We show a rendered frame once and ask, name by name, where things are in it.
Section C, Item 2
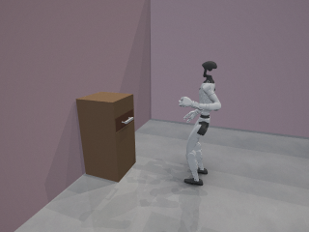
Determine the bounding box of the robot left hand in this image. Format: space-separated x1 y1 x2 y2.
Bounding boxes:
179 97 192 107

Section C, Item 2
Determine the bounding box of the right robot shin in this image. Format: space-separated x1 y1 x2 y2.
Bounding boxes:
192 148 204 170

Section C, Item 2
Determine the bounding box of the robot head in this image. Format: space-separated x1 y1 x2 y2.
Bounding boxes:
202 61 217 84

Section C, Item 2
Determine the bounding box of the cabinet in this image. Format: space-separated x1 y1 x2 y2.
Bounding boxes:
75 92 136 183

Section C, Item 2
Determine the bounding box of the robot right hand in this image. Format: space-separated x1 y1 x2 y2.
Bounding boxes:
183 110 197 123

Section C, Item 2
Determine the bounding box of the drawer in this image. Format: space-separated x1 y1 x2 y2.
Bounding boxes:
115 109 133 132

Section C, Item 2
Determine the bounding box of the robot left forearm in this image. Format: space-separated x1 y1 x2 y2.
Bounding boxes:
190 101 221 111

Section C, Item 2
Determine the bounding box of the handle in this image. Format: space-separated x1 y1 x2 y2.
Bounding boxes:
122 117 134 124

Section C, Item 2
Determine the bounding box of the robot left upper arm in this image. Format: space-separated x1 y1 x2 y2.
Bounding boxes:
202 83 221 111

